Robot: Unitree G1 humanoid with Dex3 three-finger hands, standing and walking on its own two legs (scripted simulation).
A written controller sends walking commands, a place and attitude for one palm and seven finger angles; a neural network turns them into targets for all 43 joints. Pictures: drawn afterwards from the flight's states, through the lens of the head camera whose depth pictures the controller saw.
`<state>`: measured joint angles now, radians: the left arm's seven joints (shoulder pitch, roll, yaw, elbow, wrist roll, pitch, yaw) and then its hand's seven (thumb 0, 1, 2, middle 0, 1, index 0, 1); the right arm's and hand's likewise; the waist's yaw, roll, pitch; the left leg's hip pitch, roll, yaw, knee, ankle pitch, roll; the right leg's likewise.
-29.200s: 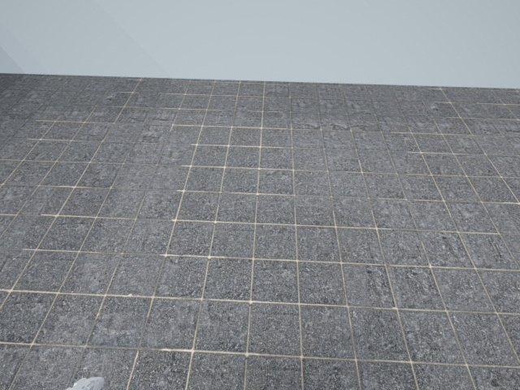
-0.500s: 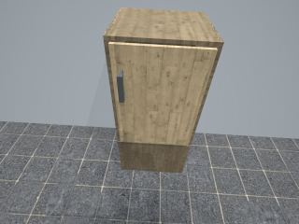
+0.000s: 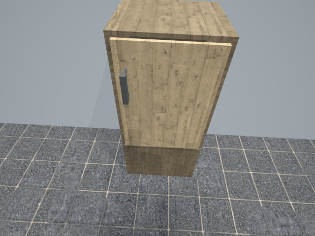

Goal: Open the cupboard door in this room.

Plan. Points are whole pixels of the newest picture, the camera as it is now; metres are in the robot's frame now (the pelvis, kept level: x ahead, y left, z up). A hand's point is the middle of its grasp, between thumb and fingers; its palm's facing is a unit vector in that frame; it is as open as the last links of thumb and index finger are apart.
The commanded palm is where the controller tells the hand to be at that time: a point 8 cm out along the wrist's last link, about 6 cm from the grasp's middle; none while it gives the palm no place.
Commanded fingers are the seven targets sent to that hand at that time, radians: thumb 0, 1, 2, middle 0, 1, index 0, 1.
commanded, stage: shuffle to correct the standing spot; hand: left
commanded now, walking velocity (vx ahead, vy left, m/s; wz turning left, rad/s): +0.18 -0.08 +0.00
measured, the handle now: (125, 86) +0.63 +0.16 +0.03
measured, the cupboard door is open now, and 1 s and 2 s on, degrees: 0 0 0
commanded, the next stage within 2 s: come to a stop and stand still in 0.16 s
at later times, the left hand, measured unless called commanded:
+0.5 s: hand out of the picture +0.16 +0.16 -0.17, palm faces +0.02 -0.96 -0.26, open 7.3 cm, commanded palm none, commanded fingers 0.00 0.90 0.90 -0.20 -0.30 -0.20 -0.30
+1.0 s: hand out of the picture +0.06 +0.16 -0.17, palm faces +0.02 -0.98 -0.19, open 7.4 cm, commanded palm none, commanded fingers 0.00 0.90 0.90 -0.20 -0.30 -0.20 -0.30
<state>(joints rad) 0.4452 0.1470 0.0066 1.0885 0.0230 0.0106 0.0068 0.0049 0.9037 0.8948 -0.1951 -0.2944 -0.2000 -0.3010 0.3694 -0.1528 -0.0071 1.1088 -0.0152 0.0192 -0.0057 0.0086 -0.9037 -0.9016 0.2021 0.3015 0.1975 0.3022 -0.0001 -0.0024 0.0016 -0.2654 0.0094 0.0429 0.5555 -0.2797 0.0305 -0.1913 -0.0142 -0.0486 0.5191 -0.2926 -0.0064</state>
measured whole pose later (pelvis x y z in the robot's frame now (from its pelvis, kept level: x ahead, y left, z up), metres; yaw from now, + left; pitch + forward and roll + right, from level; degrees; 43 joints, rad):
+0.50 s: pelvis +0.09 -0.04 -0.01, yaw +0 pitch -2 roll -1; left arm 0.21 0.18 0.05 1.01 0.02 -0.03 0.04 0.03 0.94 0.89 -0.19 -0.29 -0.20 -0.30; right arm 0.39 -0.13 -0.03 1.14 0.00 0.01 -0.04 0.01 -0.90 -0.90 0.20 0.30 0.20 0.30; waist -0.05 0.04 0.05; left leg -0.20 0.07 0.06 0.70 -0.49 -0.02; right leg -0.31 -0.06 -0.15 0.58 -0.24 -0.01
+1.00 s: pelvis +0.06 -0.01 +0.00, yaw -1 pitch -1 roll +0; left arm 0.31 0.16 0.03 1.08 0.02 0.03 0.03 0.00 0.91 0.89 -0.19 -0.29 -0.20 -0.30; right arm 0.23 -0.16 -0.03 1.05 -0.01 0.00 -0.03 0.01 -0.93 -0.90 0.20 0.30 0.20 0.30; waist 0.00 -0.02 0.02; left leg -0.22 -0.01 0.16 0.45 -0.21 0.06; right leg -0.16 -0.04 -0.02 0.46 -0.27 0.02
